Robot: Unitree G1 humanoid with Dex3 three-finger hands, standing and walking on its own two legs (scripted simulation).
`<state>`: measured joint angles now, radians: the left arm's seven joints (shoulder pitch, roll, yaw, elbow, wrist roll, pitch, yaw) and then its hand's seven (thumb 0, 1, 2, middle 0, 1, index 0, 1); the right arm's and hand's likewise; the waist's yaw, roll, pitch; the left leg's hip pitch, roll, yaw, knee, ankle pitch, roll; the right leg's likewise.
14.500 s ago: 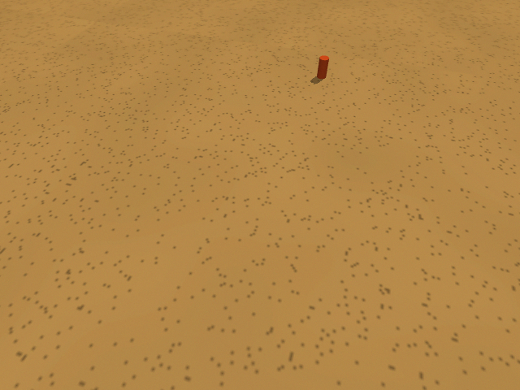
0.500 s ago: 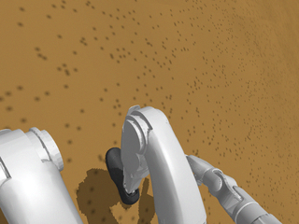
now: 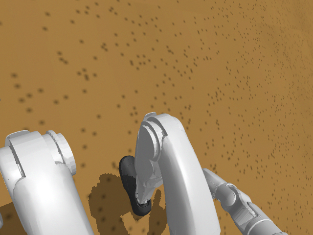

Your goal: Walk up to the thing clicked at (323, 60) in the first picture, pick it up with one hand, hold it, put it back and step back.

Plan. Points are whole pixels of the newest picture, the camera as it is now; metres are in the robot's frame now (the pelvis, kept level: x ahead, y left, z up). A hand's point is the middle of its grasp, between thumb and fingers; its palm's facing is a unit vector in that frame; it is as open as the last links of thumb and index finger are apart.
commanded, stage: settle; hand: left
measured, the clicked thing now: out of the picture +0.41 +0.29 -0.19
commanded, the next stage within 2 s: lift in 1.54 s
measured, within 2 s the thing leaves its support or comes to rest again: neither
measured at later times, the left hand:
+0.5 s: hand out of the picture +0.39 +0.31 -0.04, palm faces +0.36 -0.93 -0.05, open 10.3 cm
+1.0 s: hand out of the picture +0.41 +0.30 +0.02, palm faces +0.37 -0.93 -0.04, open 10.3 cm
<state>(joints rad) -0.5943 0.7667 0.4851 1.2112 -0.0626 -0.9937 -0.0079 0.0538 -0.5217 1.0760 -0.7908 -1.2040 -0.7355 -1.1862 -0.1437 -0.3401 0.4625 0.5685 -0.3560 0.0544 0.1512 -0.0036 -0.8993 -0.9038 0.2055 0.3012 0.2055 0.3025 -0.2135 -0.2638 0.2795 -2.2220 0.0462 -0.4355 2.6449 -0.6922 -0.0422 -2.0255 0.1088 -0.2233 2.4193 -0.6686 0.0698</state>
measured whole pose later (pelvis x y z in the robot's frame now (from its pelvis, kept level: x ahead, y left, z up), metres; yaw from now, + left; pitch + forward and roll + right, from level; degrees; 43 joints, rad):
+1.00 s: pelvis +0.02 -0.03 +0.06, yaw +9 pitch +30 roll -7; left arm -0.55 0.44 0.45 0.80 -0.16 -0.60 -0.19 0.05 -0.53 1.10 -0.80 -1.18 -0.75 -1.16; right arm 0.04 -0.29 0.08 0.66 -0.11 0.08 0.08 0.00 -0.91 -0.90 0.20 0.30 0.20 0.30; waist -0.11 -0.03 -0.05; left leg -2.22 0.07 -0.20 2.37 -0.68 -0.06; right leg -2.12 0.03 -0.08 2.32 -0.73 0.03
